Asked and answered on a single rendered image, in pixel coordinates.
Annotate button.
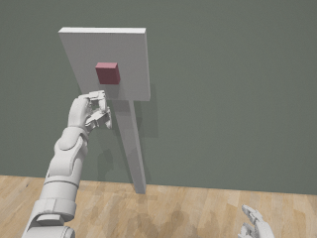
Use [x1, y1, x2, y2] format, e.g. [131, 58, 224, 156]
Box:
[95, 62, 121, 85]

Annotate panel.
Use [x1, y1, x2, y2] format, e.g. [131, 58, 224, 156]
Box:
[58, 27, 151, 194]

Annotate left robot hand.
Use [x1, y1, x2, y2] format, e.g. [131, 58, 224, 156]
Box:
[67, 90, 112, 136]

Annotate robot left upper arm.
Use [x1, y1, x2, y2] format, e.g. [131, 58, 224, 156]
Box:
[24, 225, 75, 238]

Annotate robot left forearm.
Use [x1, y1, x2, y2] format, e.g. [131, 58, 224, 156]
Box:
[21, 127, 89, 238]

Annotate right robot hand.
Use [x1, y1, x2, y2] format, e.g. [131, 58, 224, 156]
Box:
[238, 204, 275, 238]

